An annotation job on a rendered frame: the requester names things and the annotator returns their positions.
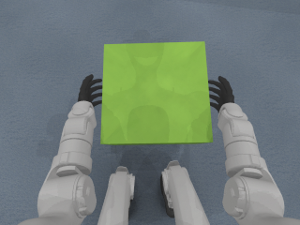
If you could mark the robot left forearm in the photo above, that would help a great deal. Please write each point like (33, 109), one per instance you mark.
(74, 153)

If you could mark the right robot upper arm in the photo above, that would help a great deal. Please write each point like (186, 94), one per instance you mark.
(252, 201)

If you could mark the robot thigh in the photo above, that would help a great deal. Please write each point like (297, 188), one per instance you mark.
(186, 204)
(116, 203)

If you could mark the robot left thigh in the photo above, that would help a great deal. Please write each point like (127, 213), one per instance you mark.
(116, 203)

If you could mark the robot right thigh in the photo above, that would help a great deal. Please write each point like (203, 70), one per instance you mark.
(186, 204)

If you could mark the robot left hand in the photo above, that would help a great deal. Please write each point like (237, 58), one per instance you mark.
(86, 90)

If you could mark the robot right hand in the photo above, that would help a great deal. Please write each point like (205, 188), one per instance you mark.
(225, 93)

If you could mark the left robot upper arm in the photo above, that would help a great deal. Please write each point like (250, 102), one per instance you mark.
(65, 200)

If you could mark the carton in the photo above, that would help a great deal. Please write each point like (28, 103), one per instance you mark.
(155, 93)

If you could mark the robot right forearm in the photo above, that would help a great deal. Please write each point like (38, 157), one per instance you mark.
(242, 153)

